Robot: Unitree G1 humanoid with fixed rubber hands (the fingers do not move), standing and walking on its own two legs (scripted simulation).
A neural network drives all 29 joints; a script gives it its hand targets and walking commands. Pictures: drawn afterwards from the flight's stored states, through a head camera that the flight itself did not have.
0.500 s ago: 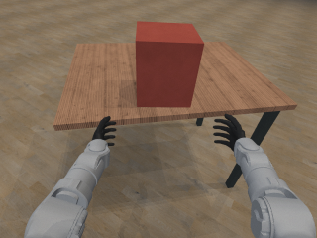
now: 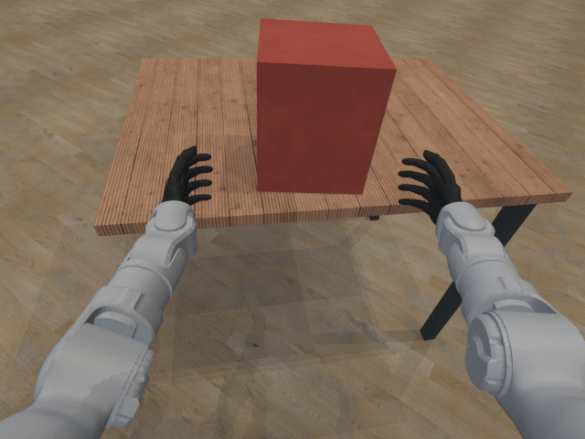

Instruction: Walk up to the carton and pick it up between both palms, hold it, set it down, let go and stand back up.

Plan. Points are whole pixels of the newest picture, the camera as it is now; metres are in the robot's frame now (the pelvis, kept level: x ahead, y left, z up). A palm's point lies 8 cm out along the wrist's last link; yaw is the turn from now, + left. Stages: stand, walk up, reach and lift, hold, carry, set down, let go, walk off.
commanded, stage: reach and lift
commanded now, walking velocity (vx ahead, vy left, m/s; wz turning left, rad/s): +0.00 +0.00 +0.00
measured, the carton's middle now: (313, 109) +0.68 -0.02 +0.14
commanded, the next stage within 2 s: none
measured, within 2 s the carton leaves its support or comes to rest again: neither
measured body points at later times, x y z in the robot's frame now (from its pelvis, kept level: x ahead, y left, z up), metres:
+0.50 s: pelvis +0.04 -0.01 +0.04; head +0.06 -0.01 +0.49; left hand +0.49 +0.19 +0.18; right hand +0.49 -0.22 +0.18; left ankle +0.07 +0.09 -0.69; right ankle +0.09 -0.14 -0.69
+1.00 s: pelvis +0.03 -0.01 +0.05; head +0.06 +0.00 +0.50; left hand +0.51 +0.19 +0.26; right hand +0.52 -0.20 +0.27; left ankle +0.07 +0.09 -0.69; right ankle +0.09 -0.14 -0.69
